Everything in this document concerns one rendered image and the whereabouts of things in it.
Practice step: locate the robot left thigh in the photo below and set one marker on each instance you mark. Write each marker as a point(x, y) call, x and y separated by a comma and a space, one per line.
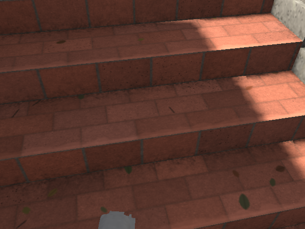
point(117, 220)

